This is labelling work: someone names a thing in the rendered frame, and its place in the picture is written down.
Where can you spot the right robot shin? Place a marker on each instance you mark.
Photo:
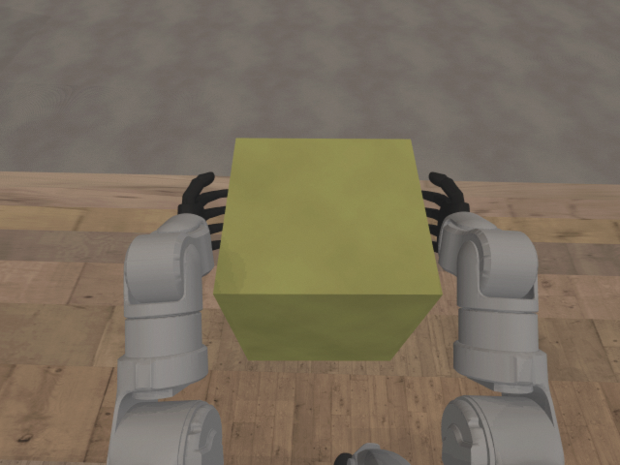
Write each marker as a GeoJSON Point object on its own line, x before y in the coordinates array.
{"type": "Point", "coordinates": [368, 446]}

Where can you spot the robot left hand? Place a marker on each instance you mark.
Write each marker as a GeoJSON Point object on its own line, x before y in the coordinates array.
{"type": "Point", "coordinates": [193, 202]}

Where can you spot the robot right hand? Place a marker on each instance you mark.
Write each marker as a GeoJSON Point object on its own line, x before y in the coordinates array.
{"type": "Point", "coordinates": [451, 204]}

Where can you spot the robot left upper arm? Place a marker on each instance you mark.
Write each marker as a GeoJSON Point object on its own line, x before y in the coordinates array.
{"type": "Point", "coordinates": [187, 432]}

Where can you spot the robot right forearm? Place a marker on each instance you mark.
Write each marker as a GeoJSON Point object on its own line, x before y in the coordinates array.
{"type": "Point", "coordinates": [497, 286]}

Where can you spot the robot left forearm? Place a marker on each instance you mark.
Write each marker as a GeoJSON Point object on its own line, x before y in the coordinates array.
{"type": "Point", "coordinates": [164, 352]}

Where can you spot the carton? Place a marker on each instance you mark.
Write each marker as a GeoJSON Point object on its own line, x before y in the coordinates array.
{"type": "Point", "coordinates": [326, 252]}

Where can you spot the robot right upper arm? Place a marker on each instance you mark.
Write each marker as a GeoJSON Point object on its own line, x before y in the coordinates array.
{"type": "Point", "coordinates": [498, 430]}

